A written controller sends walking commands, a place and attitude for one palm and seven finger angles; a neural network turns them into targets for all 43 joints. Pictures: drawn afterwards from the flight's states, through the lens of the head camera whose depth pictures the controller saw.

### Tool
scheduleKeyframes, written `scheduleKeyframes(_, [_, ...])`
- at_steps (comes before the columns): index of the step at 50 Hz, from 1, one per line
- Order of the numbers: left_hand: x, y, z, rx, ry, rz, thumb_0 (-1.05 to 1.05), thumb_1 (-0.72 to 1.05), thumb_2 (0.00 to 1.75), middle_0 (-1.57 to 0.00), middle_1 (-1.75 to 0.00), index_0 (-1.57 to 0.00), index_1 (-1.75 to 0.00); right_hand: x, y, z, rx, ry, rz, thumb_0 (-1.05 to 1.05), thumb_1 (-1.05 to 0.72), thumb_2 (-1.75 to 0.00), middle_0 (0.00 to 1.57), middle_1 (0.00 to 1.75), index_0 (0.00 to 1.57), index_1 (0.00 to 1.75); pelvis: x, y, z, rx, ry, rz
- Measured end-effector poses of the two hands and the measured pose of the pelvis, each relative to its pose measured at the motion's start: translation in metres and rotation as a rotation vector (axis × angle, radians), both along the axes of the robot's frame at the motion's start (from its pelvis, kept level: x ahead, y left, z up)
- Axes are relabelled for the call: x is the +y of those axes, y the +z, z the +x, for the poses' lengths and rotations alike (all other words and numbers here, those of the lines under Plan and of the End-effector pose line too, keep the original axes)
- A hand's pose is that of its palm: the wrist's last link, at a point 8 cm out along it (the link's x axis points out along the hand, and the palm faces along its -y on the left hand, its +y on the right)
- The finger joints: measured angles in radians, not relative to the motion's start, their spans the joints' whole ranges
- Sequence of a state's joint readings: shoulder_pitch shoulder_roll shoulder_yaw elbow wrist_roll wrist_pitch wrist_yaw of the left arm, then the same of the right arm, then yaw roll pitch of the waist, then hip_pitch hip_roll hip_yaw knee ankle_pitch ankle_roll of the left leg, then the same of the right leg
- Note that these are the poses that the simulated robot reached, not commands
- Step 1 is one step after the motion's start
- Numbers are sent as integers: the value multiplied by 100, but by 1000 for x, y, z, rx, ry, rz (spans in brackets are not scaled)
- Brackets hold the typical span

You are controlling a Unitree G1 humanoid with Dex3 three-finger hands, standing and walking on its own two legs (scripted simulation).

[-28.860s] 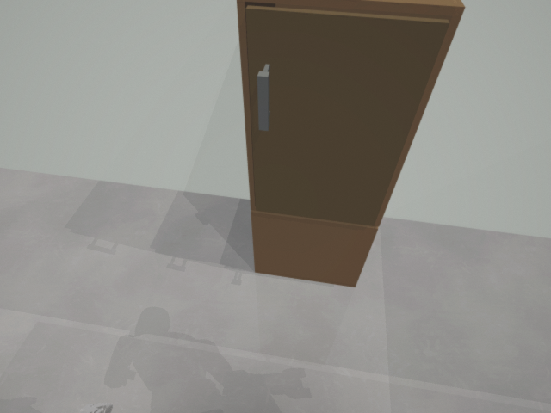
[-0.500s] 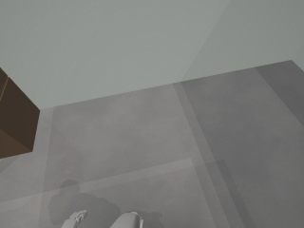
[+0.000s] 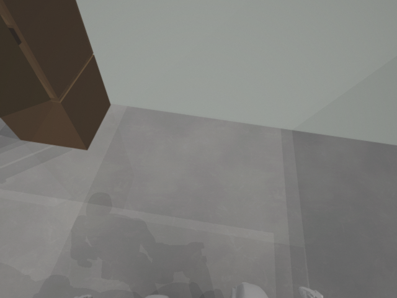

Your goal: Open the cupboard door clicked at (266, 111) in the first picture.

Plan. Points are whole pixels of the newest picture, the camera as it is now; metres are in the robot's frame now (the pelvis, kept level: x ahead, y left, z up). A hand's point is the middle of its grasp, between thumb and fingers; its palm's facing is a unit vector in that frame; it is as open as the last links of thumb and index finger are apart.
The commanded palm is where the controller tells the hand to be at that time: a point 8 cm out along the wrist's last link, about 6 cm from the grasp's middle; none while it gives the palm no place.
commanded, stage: turn to face it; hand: left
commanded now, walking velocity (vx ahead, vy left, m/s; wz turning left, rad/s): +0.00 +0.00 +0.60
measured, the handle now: out of the picture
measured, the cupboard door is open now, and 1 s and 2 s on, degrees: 43 43 43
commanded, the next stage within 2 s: take the last steps up to it in 1.02 s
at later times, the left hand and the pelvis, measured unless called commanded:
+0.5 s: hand out of the picture +0.04 +0.16 -0.16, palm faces +0.33 -0.91 -0.24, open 7.3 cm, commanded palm none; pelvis +0.03 -0.05 +0.00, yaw +20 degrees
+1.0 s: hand out of the picture +0.02 +0.17 -0.16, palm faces +0.51 -0.82 -0.26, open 7.4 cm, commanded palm none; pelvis +0.06 -0.04 -0.01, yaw +30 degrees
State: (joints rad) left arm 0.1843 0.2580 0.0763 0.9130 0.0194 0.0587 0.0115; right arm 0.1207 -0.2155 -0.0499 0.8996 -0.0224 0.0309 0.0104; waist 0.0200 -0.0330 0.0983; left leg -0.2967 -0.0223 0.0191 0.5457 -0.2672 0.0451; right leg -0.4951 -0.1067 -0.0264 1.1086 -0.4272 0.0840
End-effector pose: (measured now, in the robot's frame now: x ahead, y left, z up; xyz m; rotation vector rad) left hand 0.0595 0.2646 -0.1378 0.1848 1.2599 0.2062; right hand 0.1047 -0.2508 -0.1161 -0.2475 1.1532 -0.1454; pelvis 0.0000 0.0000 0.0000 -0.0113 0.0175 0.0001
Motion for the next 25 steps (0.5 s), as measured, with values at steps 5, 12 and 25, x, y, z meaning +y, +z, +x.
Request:
scheduleKeyframes(5, [-11,12,21,-74,15,4,1,91,90,-19,-30,-20,-30,-3,-5,-9,63,17,25,1,-91,-90,20,30,20,30,-10,4,5,12,54,-8])
scheduleKeyframes(12, [-41,18,35,-156,47,43,1,90,90,-20,-30,-20,-30,-28,-32,-10,137,32,64,1,-90,-90,20,30,20,30,-40,-7,13,24,139,16])
scheduleKeyframes(25, [-66,12,-45,-44,278,2,1,91,90,-20,-30,-21,-30,-16,-19,70,143,252,44,1,-91,-90,19,30,20,30,-47,3,27,-2,342,51])
